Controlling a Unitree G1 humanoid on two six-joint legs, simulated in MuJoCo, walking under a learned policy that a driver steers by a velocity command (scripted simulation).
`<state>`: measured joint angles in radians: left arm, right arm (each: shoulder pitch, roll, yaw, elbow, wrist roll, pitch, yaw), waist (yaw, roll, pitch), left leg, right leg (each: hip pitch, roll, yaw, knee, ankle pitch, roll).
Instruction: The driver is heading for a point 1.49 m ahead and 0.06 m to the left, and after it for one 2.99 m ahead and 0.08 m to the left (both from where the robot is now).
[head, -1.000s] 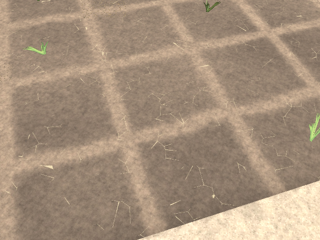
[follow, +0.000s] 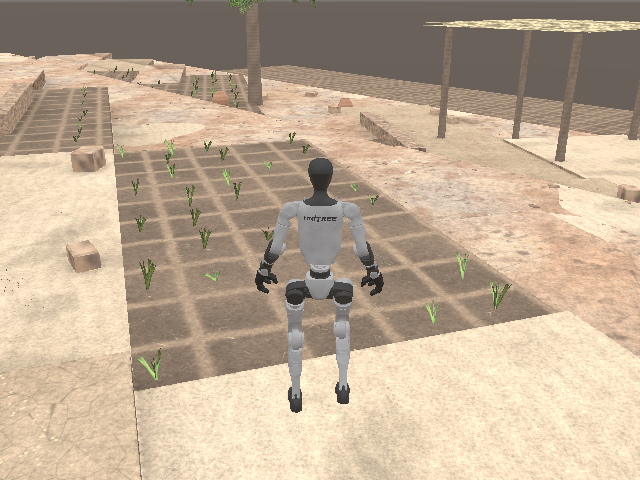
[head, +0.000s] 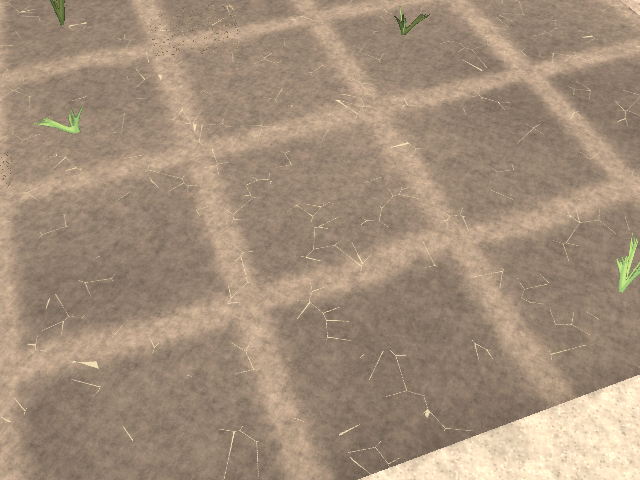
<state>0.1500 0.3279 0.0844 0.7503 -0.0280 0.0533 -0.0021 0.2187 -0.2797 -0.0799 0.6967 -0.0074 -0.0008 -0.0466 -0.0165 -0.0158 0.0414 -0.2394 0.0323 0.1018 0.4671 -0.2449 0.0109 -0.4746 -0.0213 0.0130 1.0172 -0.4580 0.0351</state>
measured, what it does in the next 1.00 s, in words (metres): walks ahead: right foot, then left foot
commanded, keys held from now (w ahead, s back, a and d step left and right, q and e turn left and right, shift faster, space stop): w+e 0.18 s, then w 0.06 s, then w+q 0.76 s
